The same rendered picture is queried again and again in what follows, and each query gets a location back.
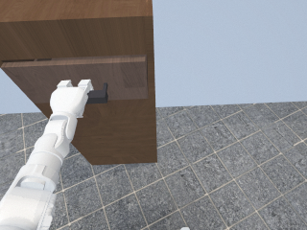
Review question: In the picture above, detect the handle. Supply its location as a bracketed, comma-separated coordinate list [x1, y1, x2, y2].
[50, 82, 108, 104]

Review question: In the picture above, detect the robot left hand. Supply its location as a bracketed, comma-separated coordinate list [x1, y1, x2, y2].
[50, 80, 94, 118]

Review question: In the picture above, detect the cabinet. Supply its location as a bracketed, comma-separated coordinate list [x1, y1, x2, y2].
[0, 0, 157, 166]

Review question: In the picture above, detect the drawer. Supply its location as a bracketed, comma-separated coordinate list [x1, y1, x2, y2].
[0, 54, 149, 104]

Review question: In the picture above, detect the left robot forearm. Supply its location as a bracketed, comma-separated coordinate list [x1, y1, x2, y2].
[0, 111, 78, 213]

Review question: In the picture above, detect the left robot upper arm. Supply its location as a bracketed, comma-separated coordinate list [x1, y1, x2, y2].
[0, 186, 57, 230]

